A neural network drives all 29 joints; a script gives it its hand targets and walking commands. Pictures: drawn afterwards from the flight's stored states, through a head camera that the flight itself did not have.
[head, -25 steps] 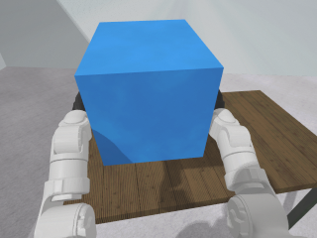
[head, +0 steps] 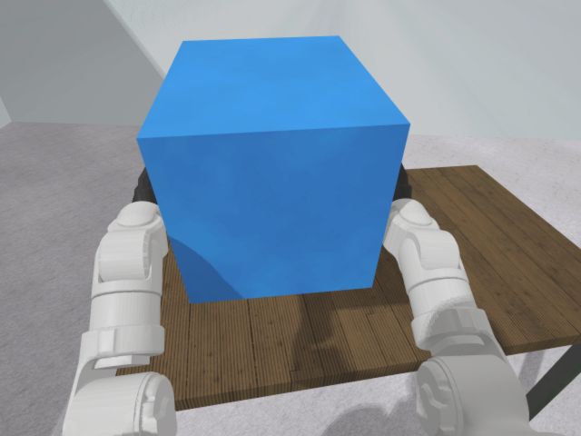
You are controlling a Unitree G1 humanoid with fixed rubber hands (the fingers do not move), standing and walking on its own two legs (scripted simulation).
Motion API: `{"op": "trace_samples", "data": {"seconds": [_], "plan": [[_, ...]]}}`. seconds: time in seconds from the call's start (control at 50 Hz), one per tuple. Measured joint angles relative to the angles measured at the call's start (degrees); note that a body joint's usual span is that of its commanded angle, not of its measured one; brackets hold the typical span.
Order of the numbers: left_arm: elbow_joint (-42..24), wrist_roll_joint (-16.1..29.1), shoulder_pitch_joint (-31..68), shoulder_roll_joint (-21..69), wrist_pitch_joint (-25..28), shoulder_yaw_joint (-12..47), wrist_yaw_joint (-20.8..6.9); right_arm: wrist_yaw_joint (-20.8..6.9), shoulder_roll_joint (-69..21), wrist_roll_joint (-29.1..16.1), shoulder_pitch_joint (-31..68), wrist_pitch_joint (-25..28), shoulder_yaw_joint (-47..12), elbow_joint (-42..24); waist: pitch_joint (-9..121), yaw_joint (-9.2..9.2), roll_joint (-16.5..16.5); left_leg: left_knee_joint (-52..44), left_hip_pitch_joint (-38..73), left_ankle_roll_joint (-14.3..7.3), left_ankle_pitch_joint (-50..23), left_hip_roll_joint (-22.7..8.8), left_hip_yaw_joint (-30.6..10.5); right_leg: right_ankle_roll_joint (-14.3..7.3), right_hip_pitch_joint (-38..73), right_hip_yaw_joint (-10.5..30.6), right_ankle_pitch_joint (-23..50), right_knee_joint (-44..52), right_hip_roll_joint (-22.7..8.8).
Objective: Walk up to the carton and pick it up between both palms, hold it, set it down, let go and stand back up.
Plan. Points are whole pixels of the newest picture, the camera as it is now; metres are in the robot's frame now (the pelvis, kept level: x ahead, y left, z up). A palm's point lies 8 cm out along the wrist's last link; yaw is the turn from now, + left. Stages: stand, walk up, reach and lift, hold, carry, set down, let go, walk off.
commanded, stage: hold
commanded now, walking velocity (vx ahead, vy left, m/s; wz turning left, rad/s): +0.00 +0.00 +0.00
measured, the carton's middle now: (271, 156) +0.44 +0.03 +0.25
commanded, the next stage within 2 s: set down in 1.04 s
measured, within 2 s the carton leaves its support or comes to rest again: neither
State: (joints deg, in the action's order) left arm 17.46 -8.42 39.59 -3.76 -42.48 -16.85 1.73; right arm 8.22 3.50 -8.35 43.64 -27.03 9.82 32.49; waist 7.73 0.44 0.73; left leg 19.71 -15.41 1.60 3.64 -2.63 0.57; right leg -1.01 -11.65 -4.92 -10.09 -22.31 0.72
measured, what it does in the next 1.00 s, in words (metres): stands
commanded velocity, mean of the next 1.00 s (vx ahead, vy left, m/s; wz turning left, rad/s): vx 0.00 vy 0.00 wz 0.00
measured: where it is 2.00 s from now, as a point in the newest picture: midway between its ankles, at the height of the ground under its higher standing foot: outside the picture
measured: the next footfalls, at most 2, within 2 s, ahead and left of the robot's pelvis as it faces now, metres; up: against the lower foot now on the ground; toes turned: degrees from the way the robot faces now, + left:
none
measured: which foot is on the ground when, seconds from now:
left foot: down 0.00-1.00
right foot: down 0.00-1.00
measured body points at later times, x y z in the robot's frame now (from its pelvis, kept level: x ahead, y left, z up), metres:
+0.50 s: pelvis +0.00 +0.00 +0.00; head -0.06 +0.01 +0.45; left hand +0.38 +0.19 +0.20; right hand +0.40 -0.14 +0.20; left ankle +0.08 +0.14 -0.74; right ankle +0.02 -0.10 -0.74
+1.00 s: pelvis +0.00 +0.00 +0.00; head -0.06 +0.01 +0.45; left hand +0.37 +0.19 +0.20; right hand +0.39 -0.14 +0.21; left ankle +0.08 +0.14 -0.74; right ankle +0.02 -0.10 -0.74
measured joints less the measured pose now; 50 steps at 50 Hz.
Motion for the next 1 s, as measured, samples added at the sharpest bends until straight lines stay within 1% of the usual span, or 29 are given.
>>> {"op": "trace_samples", "data": {"seconds": [1.0], "plan": [[-0.03, -0.35, 0.06, 0.00, -0.18, 0.00, -0.21, 0.05, 0.08, 0.00, 0.42, -0.12, 0.00, 0.47, 0.00, 0.00, 0.00, -0.01, 0.02, -0.05, -0.22, 0.01, 0.00, 0.00, 0.01, 0.02, 0.22, 0.00, 0.00]]}}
